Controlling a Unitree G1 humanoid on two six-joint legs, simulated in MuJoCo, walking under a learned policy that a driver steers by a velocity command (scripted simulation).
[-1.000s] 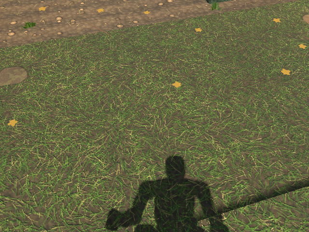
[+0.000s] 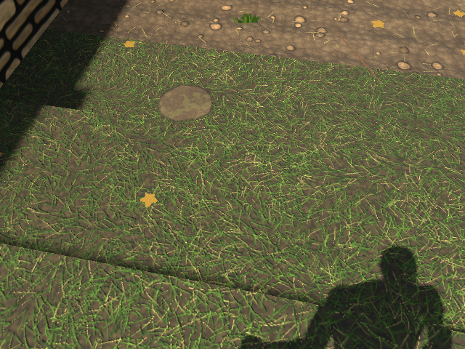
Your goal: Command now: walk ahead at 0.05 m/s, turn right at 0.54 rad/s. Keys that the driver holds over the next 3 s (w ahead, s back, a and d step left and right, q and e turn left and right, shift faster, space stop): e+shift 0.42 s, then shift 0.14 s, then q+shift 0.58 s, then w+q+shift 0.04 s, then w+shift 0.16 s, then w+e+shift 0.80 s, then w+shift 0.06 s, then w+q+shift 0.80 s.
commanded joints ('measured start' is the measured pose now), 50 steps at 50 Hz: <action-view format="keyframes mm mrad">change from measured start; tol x16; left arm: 1 -22 112 39 -101 6 14 -23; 9 244 315 115 -107 -4 -2 -5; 13 30 254 95 -168 -7 19 19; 33 160 181 53 -162 7 -7 -5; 50 -76 231 49 -201 -3 -30 21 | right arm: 1 67 -177 -54 -68 -9 26 -10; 21 -175 -161 -38 -292 -16 52 20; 50 -1 -309 -130 -242 8 51 64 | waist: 1 -29 80 -169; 6 0 -14 -136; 8 106 -302 -154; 11 28 -29 -134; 29 32 -157 -213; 33 76 200 -168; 50 -17 157 -200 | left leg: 1 36 380 -219 -193 348 81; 6 9 393 -165 -68 146 -32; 8 -400 36 -67 413 -402 -180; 10 -487 54 -261 612 -316 -189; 22 -335 42 -312 305 -31 -217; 30 77 32 -260 -83 2 -122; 33 116 372 -741 -388 59 -10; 36 4 187 -630 -317 -26 -52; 43 330 193 -779 -217 381 48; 50 157 132 -850 -233 250 26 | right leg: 1 137 11 -41 -53 -94 -29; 6 298 25 7 -387 -38 -69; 8 496 -349 675 -616 519 -315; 13 477 -115 362 -555 491 -227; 22 410 -44 498 -567 120 -179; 29 317 -51 547 -535 249 -154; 33 165 159 236 -410 -170 1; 36 306 134 159 -434 17 10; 42 -2 160 128 -175 -233 53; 50 177 170 136 -276 -120 40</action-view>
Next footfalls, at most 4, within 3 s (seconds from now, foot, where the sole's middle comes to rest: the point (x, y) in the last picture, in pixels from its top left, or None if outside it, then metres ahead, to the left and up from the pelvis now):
0.12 right None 0.07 -0.11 -0.76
0.64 left None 0.15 0.06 -0.76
1.08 right None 0.10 -0.11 -0.76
1.60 left None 0.30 0.15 -0.76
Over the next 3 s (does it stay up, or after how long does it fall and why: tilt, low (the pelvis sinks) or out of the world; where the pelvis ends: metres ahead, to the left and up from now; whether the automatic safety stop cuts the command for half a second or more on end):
stays up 1.29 -0.33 -0.16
